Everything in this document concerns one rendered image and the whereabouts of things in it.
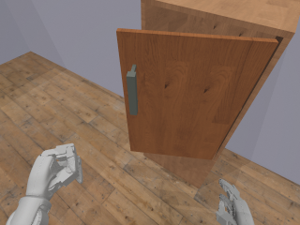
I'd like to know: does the cupboard door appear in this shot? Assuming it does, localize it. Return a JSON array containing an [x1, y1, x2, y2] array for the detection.
[[116, 28, 278, 160]]

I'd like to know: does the handle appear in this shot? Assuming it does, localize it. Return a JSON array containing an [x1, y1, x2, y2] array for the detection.
[[126, 64, 138, 115]]

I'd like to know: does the left robot hand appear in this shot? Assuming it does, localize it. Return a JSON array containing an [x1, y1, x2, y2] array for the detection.
[[25, 143, 83, 200]]

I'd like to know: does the left robot forearm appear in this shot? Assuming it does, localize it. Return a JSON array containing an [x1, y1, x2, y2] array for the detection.
[[6, 195, 52, 225]]

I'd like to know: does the right robot hand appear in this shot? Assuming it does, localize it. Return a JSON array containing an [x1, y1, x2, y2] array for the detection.
[[216, 178, 255, 225]]

